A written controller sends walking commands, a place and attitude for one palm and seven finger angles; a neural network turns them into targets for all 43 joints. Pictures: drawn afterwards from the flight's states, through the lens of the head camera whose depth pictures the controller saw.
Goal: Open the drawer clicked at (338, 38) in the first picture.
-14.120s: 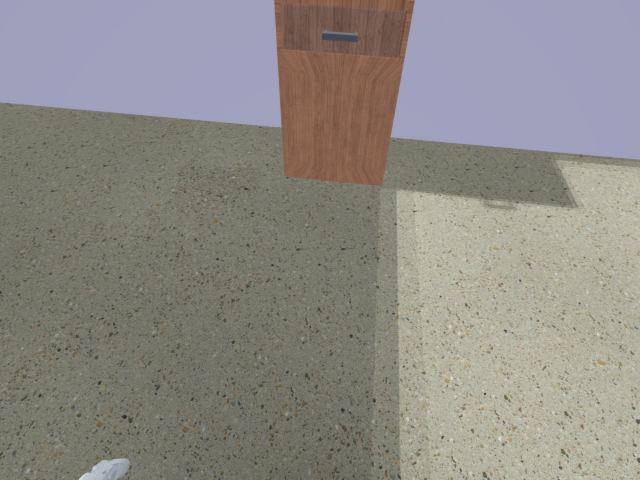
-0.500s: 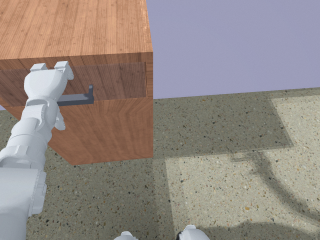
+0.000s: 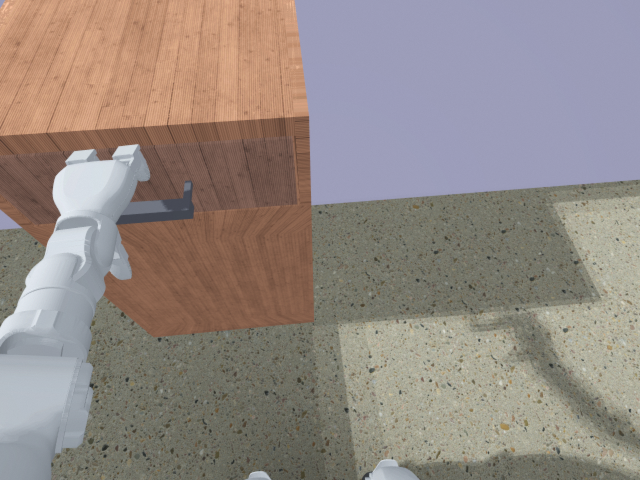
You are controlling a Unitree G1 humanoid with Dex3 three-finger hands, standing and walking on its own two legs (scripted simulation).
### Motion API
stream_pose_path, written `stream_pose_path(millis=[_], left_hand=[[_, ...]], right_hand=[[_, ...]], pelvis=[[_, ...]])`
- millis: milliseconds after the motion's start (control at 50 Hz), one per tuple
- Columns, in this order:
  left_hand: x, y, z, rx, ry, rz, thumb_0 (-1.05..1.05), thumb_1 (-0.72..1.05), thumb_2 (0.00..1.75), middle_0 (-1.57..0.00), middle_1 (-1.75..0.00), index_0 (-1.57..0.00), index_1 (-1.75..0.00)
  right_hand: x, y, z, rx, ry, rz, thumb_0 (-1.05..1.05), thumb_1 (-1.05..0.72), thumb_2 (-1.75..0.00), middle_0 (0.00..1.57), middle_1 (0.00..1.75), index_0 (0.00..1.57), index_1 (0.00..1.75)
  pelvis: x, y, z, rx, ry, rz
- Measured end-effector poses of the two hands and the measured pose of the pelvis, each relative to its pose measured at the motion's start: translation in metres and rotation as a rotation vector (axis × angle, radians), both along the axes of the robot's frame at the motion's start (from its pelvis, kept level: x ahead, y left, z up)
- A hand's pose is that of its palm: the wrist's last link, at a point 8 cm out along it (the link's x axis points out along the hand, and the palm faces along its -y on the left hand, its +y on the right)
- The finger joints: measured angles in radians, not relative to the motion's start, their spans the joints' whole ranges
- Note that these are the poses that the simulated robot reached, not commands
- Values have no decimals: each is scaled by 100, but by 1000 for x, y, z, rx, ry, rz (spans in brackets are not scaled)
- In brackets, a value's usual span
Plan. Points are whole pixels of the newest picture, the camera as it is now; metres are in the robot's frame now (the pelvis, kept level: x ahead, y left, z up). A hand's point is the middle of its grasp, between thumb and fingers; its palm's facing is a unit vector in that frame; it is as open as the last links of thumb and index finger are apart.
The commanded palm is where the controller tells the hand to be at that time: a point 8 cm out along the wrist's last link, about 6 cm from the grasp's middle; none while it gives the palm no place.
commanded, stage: move the hooked fingers above the handle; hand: left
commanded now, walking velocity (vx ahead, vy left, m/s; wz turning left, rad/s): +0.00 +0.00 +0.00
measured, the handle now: (149, 200) +0.52 +0.26 -0.02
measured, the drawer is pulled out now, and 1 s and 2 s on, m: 0.00 0.00 0.00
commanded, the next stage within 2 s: lower the fingers behind the handle in 0.30 s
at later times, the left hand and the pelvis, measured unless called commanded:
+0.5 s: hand (120, 212) +0.46 +0.27 +0.02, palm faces -0.10 -0.03 -0.99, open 13.9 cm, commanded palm +0.45 +0.26 +0.08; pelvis +0.00 +0.00 +0.00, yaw +0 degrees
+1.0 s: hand (131, 229) +0.46 +0.26 -0.01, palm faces -0.08 -0.03 -1.00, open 13.9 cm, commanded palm +0.45 +0.26 +0.04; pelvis -0.01 +0.01 -0.02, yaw +0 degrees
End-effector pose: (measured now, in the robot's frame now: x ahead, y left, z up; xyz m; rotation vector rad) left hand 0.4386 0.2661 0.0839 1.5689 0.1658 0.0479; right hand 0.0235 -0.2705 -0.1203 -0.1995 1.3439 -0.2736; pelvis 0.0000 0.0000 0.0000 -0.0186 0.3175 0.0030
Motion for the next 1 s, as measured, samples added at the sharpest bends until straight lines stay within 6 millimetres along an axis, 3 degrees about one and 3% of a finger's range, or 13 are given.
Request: stream_pose_path(millis=[280,420,640,1000], left_hand=[[10,-9,3,-28,-43,-44,0,-49,30,-32,-120,-31,-120],[10,3,-5,-7,12,-1,0,-49,30,-32,-120,-31,-120],[7,-4,-16,-45,0,-71,0,-49,30,-32,-120,-31,-120],[1,-2,-39,-27,1,-27,0,-49,30,-32,-120,-31,-120]], right_hand=[[0,-11,6,-43,2,6,0,-90,-90,20,30,21,30],[-11,-7,3,-31,28,-10,0,-90,-90,20,30,21,30],[-20,-1,0,-30,60,-14,0,-90,-90,20,30,21,30],[-22,2,-11,-23,58,3,0,-90,-90,20,30,21,30]], pelvis=[[0,-1,-2,-2,12,5],[0,0,-2,-3,18,-2],[1,4,-7,-8,32,0],[-9,5,-16,-12,55,4]])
